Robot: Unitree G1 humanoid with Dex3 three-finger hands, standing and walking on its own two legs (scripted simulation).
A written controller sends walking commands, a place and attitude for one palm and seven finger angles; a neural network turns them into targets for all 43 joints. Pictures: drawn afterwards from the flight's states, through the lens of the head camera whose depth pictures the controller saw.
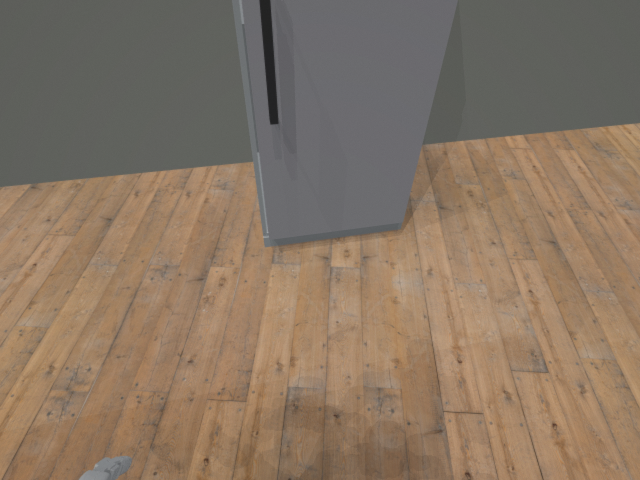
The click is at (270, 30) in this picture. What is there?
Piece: fridge door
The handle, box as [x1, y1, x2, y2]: [260, 0, 278, 124]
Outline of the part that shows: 260,0 269,117 271,124 278,123 269,0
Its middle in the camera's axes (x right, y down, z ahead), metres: -0.14 -0.49 +0.99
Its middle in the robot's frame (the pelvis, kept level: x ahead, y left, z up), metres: +1.08 +0.19 +0.08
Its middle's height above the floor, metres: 0.85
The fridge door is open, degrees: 0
